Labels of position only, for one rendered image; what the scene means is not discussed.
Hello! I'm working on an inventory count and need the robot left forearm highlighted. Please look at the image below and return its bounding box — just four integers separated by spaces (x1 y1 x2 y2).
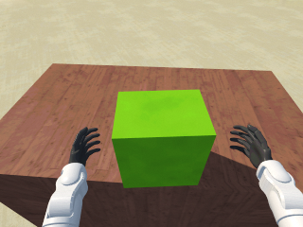
42 163 88 227

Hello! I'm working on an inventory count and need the robot right forearm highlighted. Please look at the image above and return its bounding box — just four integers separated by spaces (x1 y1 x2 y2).
256 160 303 227

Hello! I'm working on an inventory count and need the right robot hand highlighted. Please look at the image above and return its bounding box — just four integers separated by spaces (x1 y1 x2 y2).
229 124 273 169

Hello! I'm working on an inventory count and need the carton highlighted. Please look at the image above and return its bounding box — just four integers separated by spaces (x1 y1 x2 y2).
111 89 217 188

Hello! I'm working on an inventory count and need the pedestal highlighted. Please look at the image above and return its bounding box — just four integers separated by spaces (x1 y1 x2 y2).
0 63 303 227

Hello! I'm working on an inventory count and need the left robot hand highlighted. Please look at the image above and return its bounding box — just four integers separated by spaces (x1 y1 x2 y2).
68 127 101 167

